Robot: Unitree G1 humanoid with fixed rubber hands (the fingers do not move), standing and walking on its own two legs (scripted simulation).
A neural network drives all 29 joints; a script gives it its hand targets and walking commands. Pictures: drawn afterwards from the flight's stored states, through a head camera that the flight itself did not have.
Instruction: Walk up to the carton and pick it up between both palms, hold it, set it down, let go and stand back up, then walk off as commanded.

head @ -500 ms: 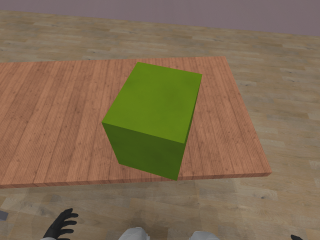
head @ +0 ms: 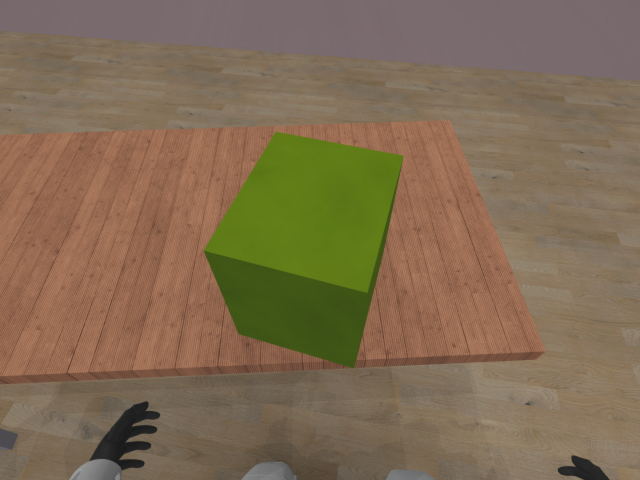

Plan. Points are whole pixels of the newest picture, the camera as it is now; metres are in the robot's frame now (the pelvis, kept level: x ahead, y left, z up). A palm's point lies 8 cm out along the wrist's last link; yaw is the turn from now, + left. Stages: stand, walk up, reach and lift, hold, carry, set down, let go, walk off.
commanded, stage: walk up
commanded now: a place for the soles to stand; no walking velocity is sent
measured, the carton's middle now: (315, 251) +0.40 +0.05 +0.02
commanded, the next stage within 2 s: reach and lift in 1.72 s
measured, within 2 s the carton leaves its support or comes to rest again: neither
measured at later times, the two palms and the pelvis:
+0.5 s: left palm out of the picture +0.09 +0.31 -0.10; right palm out of the picture +0.07 -0.32 -0.08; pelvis -0.02 +0.00 +0.00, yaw +0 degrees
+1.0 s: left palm out of the picture +0.10 +0.32 -0.09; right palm out of the picture +0.07 -0.30 -0.09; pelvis -0.02 +0.01 +0.00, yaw +1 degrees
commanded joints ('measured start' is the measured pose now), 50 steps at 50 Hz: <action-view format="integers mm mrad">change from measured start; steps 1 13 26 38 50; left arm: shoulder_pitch -24 -35 96 -1 -34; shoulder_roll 194 227 169 182 200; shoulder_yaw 66 82 80 70 65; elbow -10 -19 -22 -59 -18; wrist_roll -23 0 4 -15 -17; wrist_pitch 0 15 11 16 -18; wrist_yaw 22 14 19 19 24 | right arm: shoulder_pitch -32 -32 -93 71 -23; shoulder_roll -226 -202 -250 -183 -170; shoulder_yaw -51 -59 -67 -59 -37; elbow -32 -33 -78 -20 -43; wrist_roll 1 -9 -6 -10 7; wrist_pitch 3 29 26 7 -5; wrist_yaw -16 -7 -6 -14 -19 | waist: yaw -14 -26 24 -32 -20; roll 59 -22 151 -48 -14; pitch -115 24 -26 -89 -177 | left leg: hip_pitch -7 -93 -167 120 87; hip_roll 102 17 162 29 52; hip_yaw -161 -112 -265 -92 -108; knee -89 -108 -203 -204 -101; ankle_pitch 365 -173 46 46 167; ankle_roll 95 77 136 72 67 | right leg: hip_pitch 98 -56 101 25 164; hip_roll -98 -159 -23 -136 -167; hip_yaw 35 171 2 60 101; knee -17 -238 22 8 -107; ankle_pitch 260 -274 -88 152 244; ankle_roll -93 -124 -77 -102 -116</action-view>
